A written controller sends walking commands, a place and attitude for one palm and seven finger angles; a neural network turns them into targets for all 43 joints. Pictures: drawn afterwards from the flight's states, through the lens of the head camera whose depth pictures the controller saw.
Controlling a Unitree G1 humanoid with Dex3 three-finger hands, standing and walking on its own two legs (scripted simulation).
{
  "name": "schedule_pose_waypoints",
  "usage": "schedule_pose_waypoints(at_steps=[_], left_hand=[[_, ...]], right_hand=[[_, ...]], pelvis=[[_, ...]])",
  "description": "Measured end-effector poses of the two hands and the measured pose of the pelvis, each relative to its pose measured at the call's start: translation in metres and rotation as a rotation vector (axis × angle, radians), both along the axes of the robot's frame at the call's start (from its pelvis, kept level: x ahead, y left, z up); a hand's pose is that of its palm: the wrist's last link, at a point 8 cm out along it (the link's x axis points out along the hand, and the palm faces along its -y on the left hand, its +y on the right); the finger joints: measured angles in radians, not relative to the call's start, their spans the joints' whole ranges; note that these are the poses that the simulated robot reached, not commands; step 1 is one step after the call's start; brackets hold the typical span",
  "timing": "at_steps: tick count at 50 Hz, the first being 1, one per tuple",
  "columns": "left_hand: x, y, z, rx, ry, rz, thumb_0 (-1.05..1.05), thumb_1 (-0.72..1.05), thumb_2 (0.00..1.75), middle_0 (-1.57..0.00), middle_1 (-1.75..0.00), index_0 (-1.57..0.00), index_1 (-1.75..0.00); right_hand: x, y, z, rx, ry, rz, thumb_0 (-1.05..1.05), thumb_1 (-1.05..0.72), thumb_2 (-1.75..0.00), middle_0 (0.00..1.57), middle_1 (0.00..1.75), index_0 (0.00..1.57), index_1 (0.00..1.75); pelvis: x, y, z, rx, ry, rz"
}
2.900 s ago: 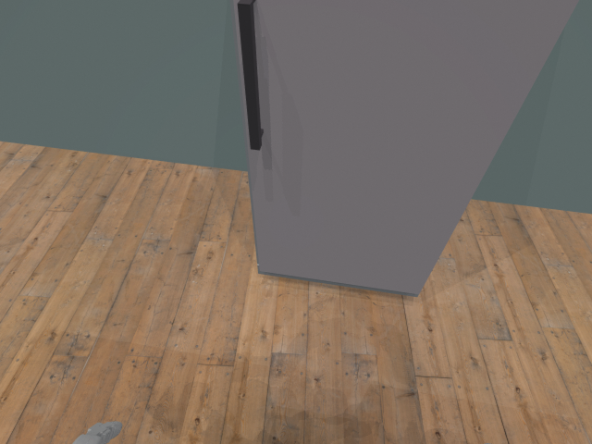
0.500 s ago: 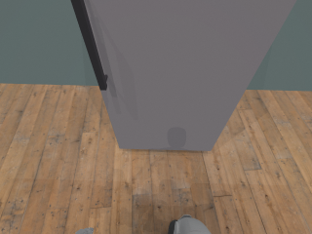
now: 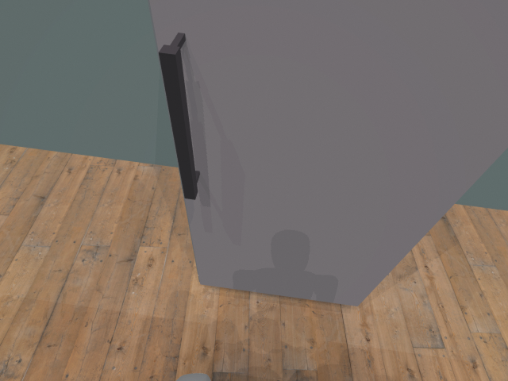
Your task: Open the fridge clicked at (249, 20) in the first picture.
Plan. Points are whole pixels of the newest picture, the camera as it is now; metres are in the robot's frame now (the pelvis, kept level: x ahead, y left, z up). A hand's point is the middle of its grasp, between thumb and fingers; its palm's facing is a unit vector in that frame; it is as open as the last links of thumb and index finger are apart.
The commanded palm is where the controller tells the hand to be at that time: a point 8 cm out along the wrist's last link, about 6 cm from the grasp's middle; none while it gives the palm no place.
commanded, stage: come to a stop and stand still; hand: left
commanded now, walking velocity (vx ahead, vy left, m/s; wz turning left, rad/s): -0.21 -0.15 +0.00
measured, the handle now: (186, 130) +0.48 +0.18 +0.11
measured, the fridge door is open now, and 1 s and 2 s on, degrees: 0 0 0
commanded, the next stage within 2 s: look again from close up in 1.22 s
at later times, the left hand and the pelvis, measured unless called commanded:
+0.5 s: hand out of the picture -0.04 +0.12 -0.15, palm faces +0.07 -0.97 -0.22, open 7.4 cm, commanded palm none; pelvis -0.05 -0.05 +0.02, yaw +0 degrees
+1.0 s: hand out of the picture -0.06 +0.18 -0.17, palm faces +0.05 -0.99 -0.16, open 7.4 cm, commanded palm none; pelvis -0.06 +0.01 +0.01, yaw +0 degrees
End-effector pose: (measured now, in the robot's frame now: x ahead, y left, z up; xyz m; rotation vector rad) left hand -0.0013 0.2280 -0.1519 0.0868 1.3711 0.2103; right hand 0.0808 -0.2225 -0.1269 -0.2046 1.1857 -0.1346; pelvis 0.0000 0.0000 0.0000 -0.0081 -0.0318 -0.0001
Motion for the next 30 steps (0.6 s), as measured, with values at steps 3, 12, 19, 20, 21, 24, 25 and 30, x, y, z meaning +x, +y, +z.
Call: schedule_pose_waypoints(at_steps=[3,12,19,20,21,24,25,30], left_hand=[[-0.003,0.001,0.004,0.006,0.023,-0.011,0.00,0.92,0.89,-0.20,-0.30,-0.20,-0.30],[-0.016,-0.008,0.016,0.083,-0.018,-0.054,0.01,0.91,0.90,-0.20,-0.30,-0.20,-0.30],[-0.043,-0.041,0.034,0.081,-0.037,-0.046,0.01,0.91,0.89,-0.20,-0.30,-0.20,-0.30],[-0.045,-0.045,0.036,0.072,-0.034,-0.048,0.01,0.91,0.89,-0.20,-0.30,-0.20,-0.30],[-0.046,-0.049,0.038,0.064,-0.032,-0.050,0.01,0.91,0.89,-0.20,-0.30,-0.20,-0.30],[-0.048,-0.056,0.039,0.042,-0.035,-0.043,0.01,0.91,0.89,-0.20,-0.30,-0.20,-0.30],[-0.050,-0.057,0.038,0.039,-0.034,-0.037,0.01,0.91,0.89,-0.20,-0.30,-0.20,-0.30],[-0.068,-0.049,0.034,0.031,-0.004,0.010,0.01,0.92,0.89,-0.21,-0.30,-0.20,-0.30]], right_hand=[[0.004,0.003,0.001,0.005,-0.006,-0.004,0.00,-0.93,-0.89,0.20,0.30,0.20,0.30],[-0.028,-0.031,-0.019,0.048,-0.015,-0.052,0.00,-0.91,-0.89,0.20,0.30,0.20,0.30],[-0.081,-0.060,-0.018,0.081,0.088,-0.082,0.01,-0.91,-0.90,0.20,0.30,0.20,0.30],[-0.089,-0.063,-0.015,0.079,0.100,-0.087,0.01,-0.91,-0.90,0.20,0.30,0.20,0.30],[-0.096,-0.065,-0.013,0.077,0.112,-0.092,0.01,-0.91,-0.90,0.20,0.30,0.20,0.30],[-0.119,-0.069,-0.009,0.062,0.167,-0.092,0.01,-0.91,-0.90,0.20,0.30,0.19,0.30],[-0.126,-0.070,-0.008,0.055,0.190,-0.087,0.01,-0.91,-0.90,0.20,0.30,0.19,0.30],[-0.138,-0.062,-0.004,0.025,0.268,-0.052,0.01,-0.91,-0.90,0.20,0.30,0.19,0.30]], pelvis=[[-0.007,-0.001,0.003,-0.002,0.008,-0.006],[-0.041,-0.027,-0.005,0.017,0.013,-0.026],[-0.050,-0.047,0.008,0.037,0.011,-0.016],[-0.050,-0.048,0.011,0.040,0.016,-0.019],[-0.050,-0.049,0.013,0.041,0.021,-0.018],[-0.050,-0.050,0.017,0.038,0.035,-0.005],[-0.050,-0.050,0.017,0.035,0.039,0.000],[-0.054,-0.041,0.017,0.028,0.049,0.019]])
